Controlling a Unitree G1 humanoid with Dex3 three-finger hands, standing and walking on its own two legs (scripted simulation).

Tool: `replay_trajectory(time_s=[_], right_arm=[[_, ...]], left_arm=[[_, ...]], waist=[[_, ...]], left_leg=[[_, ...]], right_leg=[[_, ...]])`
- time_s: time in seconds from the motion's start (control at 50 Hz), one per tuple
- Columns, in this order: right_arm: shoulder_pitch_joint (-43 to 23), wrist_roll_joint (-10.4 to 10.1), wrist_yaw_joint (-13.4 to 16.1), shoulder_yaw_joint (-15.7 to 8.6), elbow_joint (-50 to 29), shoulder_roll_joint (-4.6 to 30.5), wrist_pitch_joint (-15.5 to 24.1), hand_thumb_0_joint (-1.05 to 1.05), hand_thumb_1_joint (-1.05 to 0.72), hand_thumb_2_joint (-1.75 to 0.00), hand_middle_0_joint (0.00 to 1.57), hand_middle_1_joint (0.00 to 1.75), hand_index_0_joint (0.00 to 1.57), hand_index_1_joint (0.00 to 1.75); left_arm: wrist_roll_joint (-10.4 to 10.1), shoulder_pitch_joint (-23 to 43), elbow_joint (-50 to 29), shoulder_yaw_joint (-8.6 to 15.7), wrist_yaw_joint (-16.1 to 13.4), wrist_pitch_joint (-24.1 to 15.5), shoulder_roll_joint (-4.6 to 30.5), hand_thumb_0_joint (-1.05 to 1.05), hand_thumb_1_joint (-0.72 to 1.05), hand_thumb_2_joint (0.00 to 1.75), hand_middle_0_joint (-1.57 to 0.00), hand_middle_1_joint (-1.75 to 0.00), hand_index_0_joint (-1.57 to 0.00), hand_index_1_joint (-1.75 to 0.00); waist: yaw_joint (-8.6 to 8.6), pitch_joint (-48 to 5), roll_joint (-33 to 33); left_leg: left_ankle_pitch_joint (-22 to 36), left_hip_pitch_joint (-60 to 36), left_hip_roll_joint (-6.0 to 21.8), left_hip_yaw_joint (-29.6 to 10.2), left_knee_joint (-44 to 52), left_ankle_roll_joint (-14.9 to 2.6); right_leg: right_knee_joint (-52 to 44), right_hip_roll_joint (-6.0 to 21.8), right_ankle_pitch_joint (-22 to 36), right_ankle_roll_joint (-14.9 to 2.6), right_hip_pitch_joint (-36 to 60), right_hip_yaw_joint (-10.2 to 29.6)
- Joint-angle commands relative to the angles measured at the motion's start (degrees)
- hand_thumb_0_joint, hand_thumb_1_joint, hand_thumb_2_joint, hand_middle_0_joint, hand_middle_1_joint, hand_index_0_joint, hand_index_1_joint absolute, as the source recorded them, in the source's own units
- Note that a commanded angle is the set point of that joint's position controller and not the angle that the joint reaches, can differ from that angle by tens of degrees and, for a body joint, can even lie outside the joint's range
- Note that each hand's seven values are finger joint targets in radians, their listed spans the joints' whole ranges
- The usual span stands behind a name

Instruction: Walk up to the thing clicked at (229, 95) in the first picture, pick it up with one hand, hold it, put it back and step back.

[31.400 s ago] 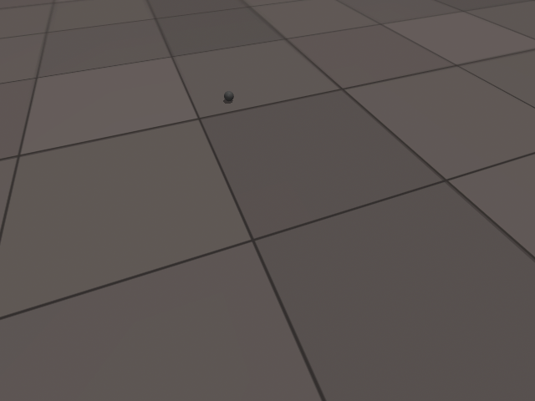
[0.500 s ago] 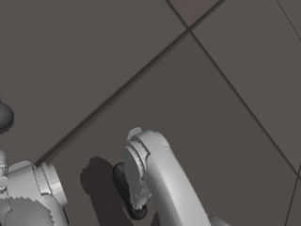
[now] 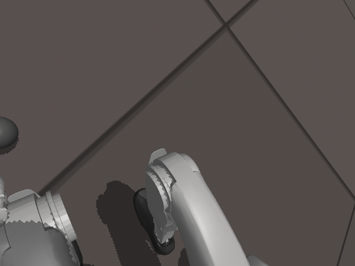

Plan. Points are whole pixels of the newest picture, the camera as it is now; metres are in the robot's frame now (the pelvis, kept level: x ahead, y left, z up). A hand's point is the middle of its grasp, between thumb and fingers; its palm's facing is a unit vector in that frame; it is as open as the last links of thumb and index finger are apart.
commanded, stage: close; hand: left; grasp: from above
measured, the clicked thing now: out of the picture +0.45 +0.25 -0.28
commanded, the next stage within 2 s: settle in 0.40 s
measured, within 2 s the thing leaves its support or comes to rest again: leaves its support in 0.76 s
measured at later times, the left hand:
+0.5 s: hand out of the picture +0.42 +0.29 -0.27, palm faces -0.44 -0.11 -0.89, open 9.5 cm
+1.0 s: hand out of the picture +0.43 +0.29 -0.22, palm faces -0.37 -0.12 -0.92, open 9.4 cm
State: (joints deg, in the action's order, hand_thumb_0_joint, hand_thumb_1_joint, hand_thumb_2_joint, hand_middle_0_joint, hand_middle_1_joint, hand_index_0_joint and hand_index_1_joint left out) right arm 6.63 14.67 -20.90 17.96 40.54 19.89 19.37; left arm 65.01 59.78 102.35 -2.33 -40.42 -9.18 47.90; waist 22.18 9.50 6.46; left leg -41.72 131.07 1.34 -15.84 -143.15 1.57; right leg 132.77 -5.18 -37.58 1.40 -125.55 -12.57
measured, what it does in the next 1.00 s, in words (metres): stands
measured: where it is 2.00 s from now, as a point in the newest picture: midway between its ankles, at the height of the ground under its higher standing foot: (119, 254)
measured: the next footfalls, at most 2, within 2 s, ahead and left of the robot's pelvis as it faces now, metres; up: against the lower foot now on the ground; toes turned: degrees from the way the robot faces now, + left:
none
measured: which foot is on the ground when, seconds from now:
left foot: down 0.00-1.00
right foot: down 0.00-1.00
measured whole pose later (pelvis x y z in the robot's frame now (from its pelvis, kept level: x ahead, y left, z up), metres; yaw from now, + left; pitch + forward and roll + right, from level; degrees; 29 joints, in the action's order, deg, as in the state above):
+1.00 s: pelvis +0.00 +0.00 +0.00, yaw +1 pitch +29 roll -12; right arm 9.0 12.5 -21.4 11.8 42.4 18.8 17.8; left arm 65.2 54.2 92.2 1.3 -38.2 -3.7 41.6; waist 19.4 4.0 2.7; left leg -40.3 132.0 1.3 -13.3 -141.6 0.9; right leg 132.5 -4.8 -36.9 1.5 -126.9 -10.6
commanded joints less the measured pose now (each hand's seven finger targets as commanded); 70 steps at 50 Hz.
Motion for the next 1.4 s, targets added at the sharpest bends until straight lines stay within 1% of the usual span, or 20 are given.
replay_trajectory(time_s=[0.0, 0.2, 0.4, 0.6, 0.66, 0.7, 0.78, 0.8, 0.84, 0.86, 0.9, 0.92, 0.98, 1.02, 1.08, 1.1, 1.16, 1.22, 1.3, 1.38], right_arm=[[10.9, 0.3, 0.5, -4.9, 0.1, 18.6, 0.2, 0.0, -0.91, -0.9, 0.2, 0.3, 0.2, 0.3], [9.9, 0.5, 1.3, -6.6, -0.5, 18.3, 0.3, 0.0, -0.91, -0.9, 0.2, 0.3, 0.2, 0.3], [10.0, 0.4, 0.9, -6.3, 0.6, 19.0, 1.7, 0.0, -0.91, -0.9, 0.2, 0.3, 0.2, 0.3], [10.8, 0.1, 0.2, -5.9, 0.6, 19.2, 2.2, 0.0, -0.93, -0.91, 0.2, 0.3, 0.2, 0.3], [11.3, -0.2, 0.2, -6.5, 1.0, 19.1, 1.9, 0.0, -0.93, -0.91, 0.2, 0.3, 0.2, 0.3], [11.1, -0.1, -0.2, -6.4, 1.0, 18.3, 2.0, 0.0, -0.93, -0.91, 0.2, 0.3, 0.2, 0.3], [12.1, -0.6, -0.3, -7.6, 1.8, 17.7, 1.3, 0.0, -0.93, -0.91, 0.2, 0.3, 0.2, 0.3], [11.8, -0.9, -0.3, -8.2, 2.3, 17.3, 1.0, 0.0, -0.93, -0.91, 0.2, 0.3, 0.2, 0.3], [12.0, -1.2, -0.6, -8.9, 2.5, 16.5, 0.8, 0.0, -0.93, -0.91, 0.2, 0.3, 0.2, 0.3], [12.2, -1.6, -0.3, -9.7, 2.4, 17.1, 0.3, 0.0, -0.93, -0.91, 0.2, 0.3, 0.2, 0.3], [12.3, -2.1, -0.3, -11.3, 1.3, 17.0, -0.3, 0.0, -0.93, -0.91, 0.2, 0.3, 0.2, 0.3], [13.8, -2.6, -0.1, -11.8, 3.0, 16.4, -1.1, 0.0, -0.93, -0.91, 0.2, 0.3, 0.2, 0.3], [13.1, -4.1, 0.7, -13.4, 1.3, 15.7, -2.8, 0.0, -0.93, -0.91, 0.2, 0.3, 0.2, 0.3], [13.7, -4.7, 1.2, -14.4, 1.6, 15.1, -3.7, 0.0, -0.93, -0.91, 0.2, 0.3, 0.2, 0.3], [14.6, -5.5, 2.7, -15.7, 2.6, 14.6, -5.4, 0.0, -0.93, -0.91, 0.2, 0.3, 0.2, 0.3], [15.7, -5.6, 3.2, -16.1, 3.6, 14.6, -5.8, 0.0, -0.93, -0.91, 0.2, 0.3, 0.2, 0.3], [15.7, -6.4, 4.2, -16.7, 3.4, 13.5, -7.2, 0.0, -0.93, -0.91, 0.2, 0.3, 0.2, 0.3], [13.6, -7.3, 5.6, -17.2, 2.1, 13.1, -8.5, 0.0, -0.92, -0.91, 0.2, 0.3, 0.2, 0.3], [14.5, -7.7, 7.3, -18.0, 2.4, 12.1, -10.4, 0.0, -0.92, -0.91, 0.2, 0.3, 0.2, 0.3], [14.5, -7.8, 8.9, -18.5, 2.2, 11.1, -12.1, 0.0, -0.92, -0.91, 0.2, 0.3, 0.2, 0.3]], left_arm=[[0.7, 9.6, -3.9, 0.9, -4.4, -1.1, 3.8, 0.0, 0.11, 0.8, -0.46, -1.06, -0.51, -1.0], [1.7, 10.3, -3.4, 0.6, -4.8, 0.4, 4.1, 0.0, 0.21, 0.76, -0.54, -0.99, -0.59, -0.94], [0.5, 14.4, -6.8, -2.8, -3.2, -0.1, 1.2, 0.0, 0.29, 0.73, -0.62, -0.93, -0.67, -0.88], [-0.4, 13.9, -6.6, -1.8, -2.9, 0.8, 2.3, 0.0, 0.39, 0.79, -0.73, -1.03, -0.79, -0.97], [-0.1, 13.1, -7.9, -0.2, -3.4, 1.0, 4.0, 0.0, 0.46, 0.81, -0.77, -1.07, -0.83, -1.0], [0.2, 14.3, -9.0, -0.9, -2.9, 1.2, 3.1, 0.0, 0.48, 0.81, -0.78, -1.05, -0.85, -0.98], [1.2, 12.7, -11.4, 1.9, -2.9, 2.4, 5.4, 0.0, 0.51, 0.85, -0.8, -1.08, -0.86, -1.01], [0.8, 12.0, -12.8, 3.0, -2.9, 2.8, 5.3, 0.0, 0.52, 0.86, -0.82, -1.07, -0.88, -1.01], [0.8, 12.4, -14.0, 2.3, -2.3, 3.5, 3.7, 0.0, 0.52, 0.86, -0.82, -1.06, -0.87, -1.0], [0.7, 10.9, -15.4, 4.7, -2.4, 4.0, 5.6, 0.0, 0.53, 0.86, -0.81, -1.07, -0.87, -1.01], [-0.1, 11.4, -15.8, 3.6, -1.0, 4.9, 3.1, 0.0, 0.52, 0.84, -0.81, -1.05, -0.87, -0.99], [-0.1, 8.2, -15.4, 4.8, -0.4, 5.6, 3.6, 0.0, 0.51, 0.84, -0.81, -1.05, -0.86, -0.99], [-1.8, 11.9, -22.3, 4.6, 1.6, 6.3, 2.0, 0.0, 0.47, 0.84, -0.79, -1.03, -0.84, -0.98], [-2.2, 10.2, -20.9, 2.4, 3.6, 7.0, -1.7, 0.0, 0.43, 0.81, -0.76, -1.0, -0.81, -0.95], [-1.8, 10.5, -21.8, 2.3, 6.5, 7.0, -1.3, 0.0, 0.4, 0.81, -0.74, -0.99, -0.79, -0.95], [-1.5, 9.7, -23.2, 3.6, 7.3, 7.0, -0.5, 0.0, 0.39, 0.85, -0.76, -0.96, -0.79, -0.93], [-0.8, 13.4, -28.7, 1.3, 9.3, 6.5, -4.0, 0.0, 0.39, 0.86, -0.77, -0.95, -0.8, -0.93], [-0.5, 11.3, -25.4, 1.0, 10.6, 6.7, -5.1, 0.0, 0.37, 0.86, -0.76, -0.93, -0.78, -0.92], [0.9, 11.5, -26.5, 1.1, 12.1, 7.1, -5.4, 0.0, 0.41, 0.9, -0.79, -0.94, -0.81, -0.93], [0.3, 13.4, -27.5, 0.8, 13.0, 7.1, -6.2, 0.0, 0.43, 0.95, -0.81, -0.94, -0.82, -0.94]], waist=[[4.16, -34.2, -23.6], [4.6, -30.5, -23.1], [5.94, -32.6, -26.0], [5.18, -33.6, -26.4], [3.48, -37.0, -28.5], [3.95, -36.6, -29.5], [1.58, -39.9, -32.8], [0.55, -41.6, -33.0], [0.77, -41.3, -33.0], [-0.61, -43.1, -33.1], [-0.25, -41.4, -30.4], [-1.53, -42.8, -30.1], [-2.91, -47.2, -29.5], [-2.13, -45.3, -26.1], [-2.54, -44.4, -22.9], [-3.36, -44.9, -22.4], [-4.21, -48.6, -24.7], [-5.48, -46.0, -21.6], [-6.95, -49.5, -22.4], [-7.1, -49.9, -19.9]], left_leg=[[13.2, -23.9, 1.1, 6.0, 14.0, -1.75], [4.7, -21.8, 1.1, 5.5, 15.8, -1.37], [10.5, -26.2, 1.0, 4.7, 14.9, -0.95], [12.1, -26.6, 1.0, 4.7, 15.3, -0.84], [13.5, -28.1, 1.3, 5.0, 15.6, -0.71], [13.1, -28.2, 1.0, 5.5, 15.5, -0.65], [14.6, -29.0, 1.0, 6.6, 16.1, -0.62], [15.2, -29.7, 1.1, 6.5, 16.3, -0.52], [14.6, -29.0, 1.0, 6.9, 16.3, -0.63], [14.9, -29.0, 1.0, 7.3, 16.8, -0.85], [12.0, -25.4, 0.8, 7.9, 16.6, -1.61], [12.3, -25.0, 0.8, 8.3, 17.3, -1.73], [10.7, -24.6, 0.6, 8.5, 18.1, -2.2], [8.6, -22.6, 0.5, 8.4, 18.8, -2.46], [6.3, -20.1, 0.1, 8.4, 19.1, -2.94], [6.1, -20.8, -0.1, 8.3, 19.2, -2.94], [8.9, -24.4, -0.4, 9.3, 20.3, -2.61], [7.7, -22.3, -0.8, 10.0, 20.6, -2.86], [9.7, -25.4, -1.3, 11.5, 21.6, -2.84], [9.1, -23.2, -1.7, 12.8, 21.8, -3.2]], right_leg=[[-12.5, -3.5, 17.5, -2.34, 22.6, -4.5], [-13.3, -2.9, 8.3, -2.66, 18.5, -3.4], [-11.5, -2.4, 15.0, -2.46, 18.6, -4.8], [-11.1, -2.3, 16.4, -2.57, 20.1, -4.8], [-11.4, -2.6, 17.3, -2.65, 21.5, -4.5], [-10.9, -2.4, 17.2, -2.73, 21.0, -4.4], [-10.9, -2.4, 18.1, -3.05, 21.7, -3.5], [-10.8, -2.4, 18.4, -3.12, 21.5, -3.4], [-10.8, -2.2, 17.9, -3.12, 20.2, -3.1], [-11.4, -2.5, 18.1, -3.23, 21.1, -2.7], [-12.3, -2.0, 15.1, -3.26, 19.8, -1.7], [-13.0, -2.3, 14.7, -3.45, 21.2, -1.0], [-13.8, -2.1, 12.1, -3.59, 21.3, 0.5], [-14.3, -1.9, 9.6, -3.6, 19.8, 1.0], [-15.2, -1.8, 5.8, -3.72, 18.3, 2.3], [-15.1, -1.3, 5.6, -3.84, 16.6, 2.1], [-14.6, -1.0, 8.3, -4.17, 17.0, 2.2], [-15.4, -0.9, 6.8, -4.36, 15.4, 2.8], [-15.5, -0.4, 8.8, -4.33, 16.4, 3.4], [-17.3, -0.2, 7.1, -4.25, 19.0, 4.9]])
